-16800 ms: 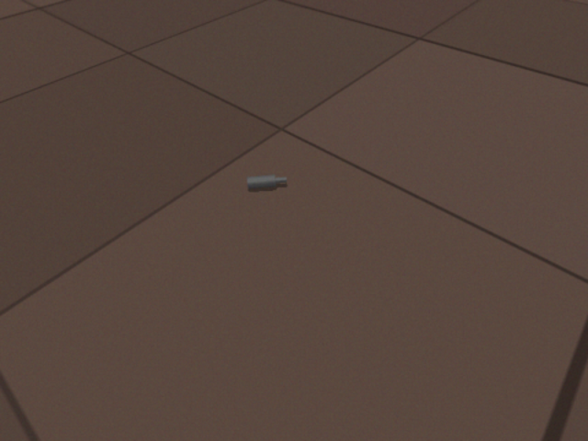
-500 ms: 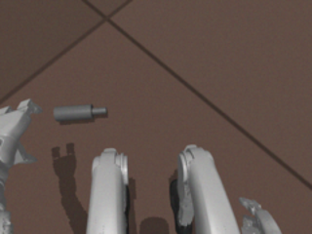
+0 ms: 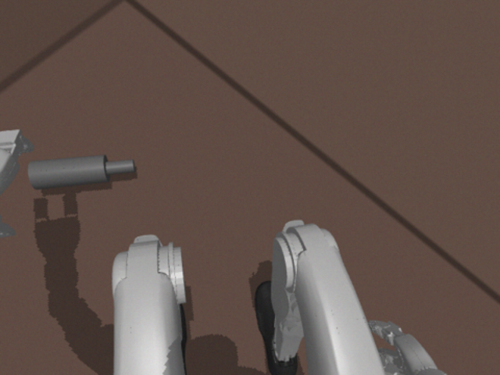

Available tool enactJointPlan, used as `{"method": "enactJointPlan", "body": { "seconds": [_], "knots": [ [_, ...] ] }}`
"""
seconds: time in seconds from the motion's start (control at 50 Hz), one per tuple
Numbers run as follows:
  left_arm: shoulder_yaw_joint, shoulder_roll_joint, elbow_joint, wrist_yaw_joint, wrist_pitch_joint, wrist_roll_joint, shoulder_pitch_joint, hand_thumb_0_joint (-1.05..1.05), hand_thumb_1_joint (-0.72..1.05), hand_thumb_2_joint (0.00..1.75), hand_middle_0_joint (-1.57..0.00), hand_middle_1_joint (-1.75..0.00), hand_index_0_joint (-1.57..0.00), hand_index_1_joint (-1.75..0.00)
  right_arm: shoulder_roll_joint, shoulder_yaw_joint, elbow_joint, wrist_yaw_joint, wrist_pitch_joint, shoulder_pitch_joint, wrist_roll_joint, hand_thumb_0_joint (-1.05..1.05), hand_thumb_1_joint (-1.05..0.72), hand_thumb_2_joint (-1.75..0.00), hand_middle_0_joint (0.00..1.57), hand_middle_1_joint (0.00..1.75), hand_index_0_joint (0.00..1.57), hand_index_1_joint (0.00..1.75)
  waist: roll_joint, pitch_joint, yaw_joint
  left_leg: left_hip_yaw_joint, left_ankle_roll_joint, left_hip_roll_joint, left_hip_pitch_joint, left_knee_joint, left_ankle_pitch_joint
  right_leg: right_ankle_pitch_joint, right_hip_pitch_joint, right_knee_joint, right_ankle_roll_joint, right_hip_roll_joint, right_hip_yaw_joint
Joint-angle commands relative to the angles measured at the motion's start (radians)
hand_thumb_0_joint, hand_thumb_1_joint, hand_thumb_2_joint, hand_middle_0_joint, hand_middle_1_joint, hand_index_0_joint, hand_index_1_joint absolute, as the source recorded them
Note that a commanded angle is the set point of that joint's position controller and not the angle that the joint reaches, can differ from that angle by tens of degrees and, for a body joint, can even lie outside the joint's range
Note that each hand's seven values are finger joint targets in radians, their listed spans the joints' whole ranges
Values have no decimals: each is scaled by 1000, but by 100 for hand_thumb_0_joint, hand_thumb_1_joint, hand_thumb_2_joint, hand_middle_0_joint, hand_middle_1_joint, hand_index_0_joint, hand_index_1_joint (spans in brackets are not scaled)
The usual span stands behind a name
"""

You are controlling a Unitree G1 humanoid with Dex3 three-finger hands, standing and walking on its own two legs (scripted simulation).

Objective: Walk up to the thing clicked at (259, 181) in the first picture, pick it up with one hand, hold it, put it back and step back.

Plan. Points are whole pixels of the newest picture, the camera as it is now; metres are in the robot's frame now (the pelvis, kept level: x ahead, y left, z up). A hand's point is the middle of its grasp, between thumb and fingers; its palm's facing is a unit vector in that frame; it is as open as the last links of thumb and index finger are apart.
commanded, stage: rise first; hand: left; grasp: from above
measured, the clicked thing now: (86, 170) +0.49 +0.30 -0.32
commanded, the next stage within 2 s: none
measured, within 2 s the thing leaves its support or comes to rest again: neither
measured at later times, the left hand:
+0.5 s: hand (18, 184) +0.42 +0.37 -0.19, palm faces -0.45 -0.08 -0.89, open 14.1 cm
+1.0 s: hand (26, 181) +0.43 +0.36 -0.20, palm faces -0.45 -0.10 -0.89, open 14.2 cm
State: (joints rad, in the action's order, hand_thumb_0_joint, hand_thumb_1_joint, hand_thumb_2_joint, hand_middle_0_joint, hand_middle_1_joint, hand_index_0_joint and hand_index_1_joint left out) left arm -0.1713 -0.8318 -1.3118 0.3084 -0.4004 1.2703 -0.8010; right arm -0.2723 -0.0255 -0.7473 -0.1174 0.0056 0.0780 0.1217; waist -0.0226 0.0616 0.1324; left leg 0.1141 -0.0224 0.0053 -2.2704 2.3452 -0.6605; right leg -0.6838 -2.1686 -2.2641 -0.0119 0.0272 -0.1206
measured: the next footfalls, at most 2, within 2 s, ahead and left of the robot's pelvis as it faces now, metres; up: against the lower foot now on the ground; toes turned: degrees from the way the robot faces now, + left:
none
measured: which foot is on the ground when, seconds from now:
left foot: down 0.00-1.00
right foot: down 0.00-1.00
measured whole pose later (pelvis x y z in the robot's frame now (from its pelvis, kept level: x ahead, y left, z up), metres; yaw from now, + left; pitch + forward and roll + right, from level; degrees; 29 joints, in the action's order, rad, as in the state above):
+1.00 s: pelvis +0.01 +0.00 -0.03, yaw -3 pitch +32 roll -11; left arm -0.21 -0.93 -1.42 0.39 -0.41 1.32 -0.88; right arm -0.27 -0.09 -0.75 -0.14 0.00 0.07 0.17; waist -0.05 0.00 0.19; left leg 0.16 -0.02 -0.01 -2.34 2.46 -0.71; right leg -0.70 -2.23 -2.35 -0.01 0.05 -0.16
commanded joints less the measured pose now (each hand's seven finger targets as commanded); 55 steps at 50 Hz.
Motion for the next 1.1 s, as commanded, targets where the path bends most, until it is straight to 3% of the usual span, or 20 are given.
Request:
{"method": "enactJointPlan", "body": {
  "seconds": [0.0,0.1,0.26,0.32,0.38,0.54,0.82,0.88,1.08],
  "knots": [
    [-69,-340,125,56,-9,4,-268,0,-54,100,-8,-97,-7,-98,-247,78,21,6,-9,183,11,0,-90,-90,20,30,20,30,294,659,-7,-23,-8,2,596,-251,145,150,196,200,47,24,-34],
    [-78,-356,93,73,-25,26,-260,0,-54,100,-8,-97,-8,-98,-244,66,18,4,-17,174,23,0,-90,-90,20,30,20,30,267,640,-5,-33,-14,3,549,-214,148,158,200,189,47,33,-35],
    [-101,-382,91,99,-30,22,-263,0,-54,99,-8,-98,-8,-98,-245,59,12,0,-22,175,42,0,-90,-90,20,30,20,30,277,675,-2,-37,-20,0,540,-174,190,192,222,167,42,42,-39],
    [-88,-376,77,101,-29,25,-271,0,-55,100,-8,-98,-8,-99,-248,52,10,-3,-22,174,51,0,-90,-90,20,30,20,30,292,649,10,-33,-20,-2,529,-166,180,183,207,159,42,43,-45],
    [-102,-390,76,106,-19,26,-267,0,-54,99,-7,-100,-7,-100,-253,54,8,-2,-23,181,50,0,-90,-90,20,30,20,30,288,668,11,-27,-19,-5,546,-161,204,205,212,153,43,45,-48],
    [-90,-395,72,106,-8,22,-280,0,-54,100,-7,-100,-7,-100,-251,45,9,-6,-20,176,46,0,-90,-90,20,30,20,30,325,642,11,-18,-13,-6,527,-164,186,194,182,136,49,46,-52],
    [-77,-384,42,112,-2,15,-299,0,-54,100,-7,-100,-7,-101,-256,30,6,-11,-12,186,48,0,-90,-90,20,30,20,30,301,629,37,-17,-16,-10,519,-133,207,220,201,139,44,51,-54],
    [-82,-395,33,118,-3,23,-309,0,-61,109,-10,-95,-5,-101,-261,24,7,-13,-12,189,54,0,-90,-90,20,30,20,30,314,619,43,-15,-14,-10,512,-139,195,209,200,135,43,50,-61],
    [-80,-418,0,138,-4,35,-332,0,-56,103,-10,-97,-7,-99,-267,6,10,-16,-2,185,52,0,-90,-90,20,30,20,30,337,606,57,-8,-11,-12,504,-133,185,204,186,122,44,53,-67]
  ]
}}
